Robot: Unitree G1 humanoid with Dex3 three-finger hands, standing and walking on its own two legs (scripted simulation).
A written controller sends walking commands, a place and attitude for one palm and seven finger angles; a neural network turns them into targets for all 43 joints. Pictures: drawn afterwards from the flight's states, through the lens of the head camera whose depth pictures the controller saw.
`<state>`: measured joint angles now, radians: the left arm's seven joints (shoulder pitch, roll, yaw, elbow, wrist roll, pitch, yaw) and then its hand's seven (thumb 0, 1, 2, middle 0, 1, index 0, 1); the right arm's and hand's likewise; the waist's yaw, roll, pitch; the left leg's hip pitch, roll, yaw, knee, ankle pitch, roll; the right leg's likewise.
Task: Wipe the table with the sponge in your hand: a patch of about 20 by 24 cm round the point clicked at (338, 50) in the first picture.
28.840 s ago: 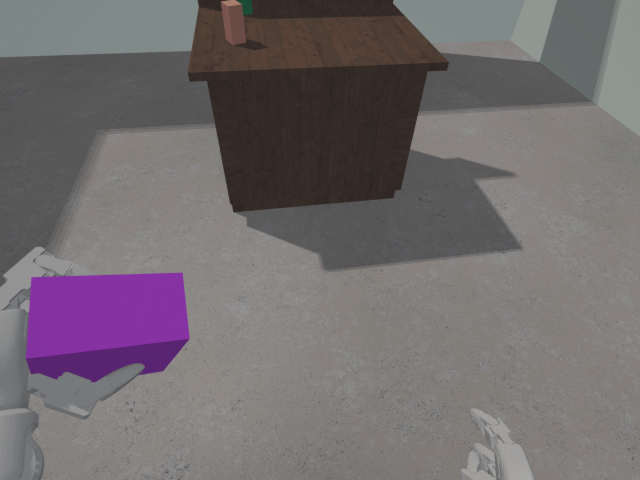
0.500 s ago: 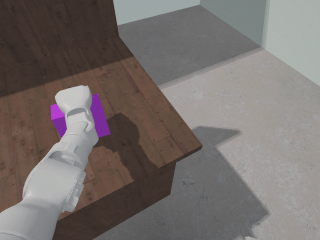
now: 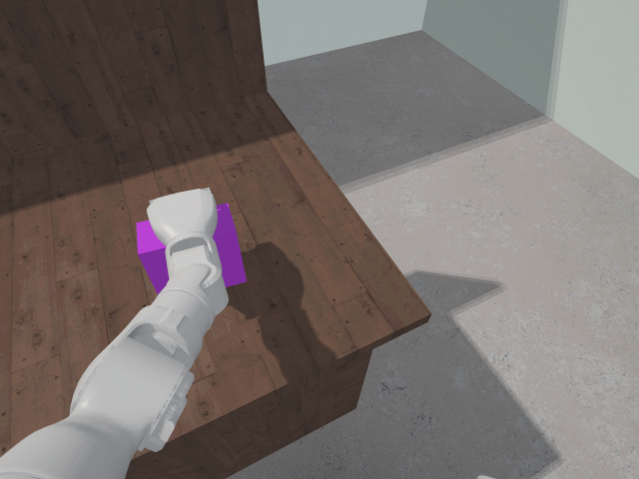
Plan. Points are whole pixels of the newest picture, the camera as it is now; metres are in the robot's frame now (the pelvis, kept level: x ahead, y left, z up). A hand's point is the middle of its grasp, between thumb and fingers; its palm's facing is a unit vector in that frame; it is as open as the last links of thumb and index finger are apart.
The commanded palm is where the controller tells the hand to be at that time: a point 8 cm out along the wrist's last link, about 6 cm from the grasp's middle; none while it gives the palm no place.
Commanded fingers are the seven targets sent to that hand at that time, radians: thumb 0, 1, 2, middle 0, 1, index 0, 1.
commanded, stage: wipe back along the third lane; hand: left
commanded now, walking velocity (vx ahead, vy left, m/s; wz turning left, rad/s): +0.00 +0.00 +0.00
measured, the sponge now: (197, 262) +0.43 +0.20 -0.02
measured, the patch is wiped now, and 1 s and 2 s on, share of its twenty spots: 1.00 1.00 1.00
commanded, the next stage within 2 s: none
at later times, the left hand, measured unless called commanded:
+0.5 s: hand (207, 268) +0.38 +0.17 +0.03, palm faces -0.04 -0.03 -1.00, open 10.6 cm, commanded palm +0.34 +0.14 +0.06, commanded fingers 0.00 0.10 1.30 -1.20 -1.60 -1.20 -1.60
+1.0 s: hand (217, 305) +0.33 +0.14 +0.03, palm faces -0.02 -0.04 -1.00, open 10.6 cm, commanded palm +0.28 +0.13 +0.06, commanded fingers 0.00 0.10 1.30 -1.20 -1.60 -1.20 -1.60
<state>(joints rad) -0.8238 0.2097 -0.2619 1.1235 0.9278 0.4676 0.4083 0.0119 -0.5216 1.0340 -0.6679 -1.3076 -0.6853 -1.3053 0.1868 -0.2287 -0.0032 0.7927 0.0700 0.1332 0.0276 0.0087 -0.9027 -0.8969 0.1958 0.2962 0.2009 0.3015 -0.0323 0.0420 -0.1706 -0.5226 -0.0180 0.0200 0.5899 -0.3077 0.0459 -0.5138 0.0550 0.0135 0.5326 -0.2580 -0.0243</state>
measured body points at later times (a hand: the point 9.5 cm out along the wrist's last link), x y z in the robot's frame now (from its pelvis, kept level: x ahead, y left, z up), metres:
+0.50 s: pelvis +0.02 +0.00 +0.00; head +0.02 -0.01 +0.45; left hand +0.38 +0.16 +0.09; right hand +0.24 -0.21 -0.10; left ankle -0.02 +0.09 -0.73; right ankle -0.01 -0.11 -0.73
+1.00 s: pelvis -0.01 -0.02 +0.01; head -0.02 -0.05 +0.46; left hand +0.32 +0.14 +0.08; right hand +0.20 -0.24 -0.09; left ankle -0.02 +0.09 -0.73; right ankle -0.01 -0.11 -0.73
